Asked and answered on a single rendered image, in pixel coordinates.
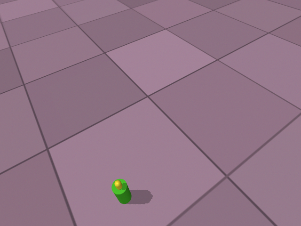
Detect bottle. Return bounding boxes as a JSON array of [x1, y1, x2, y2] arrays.
[[111, 179, 132, 204]]

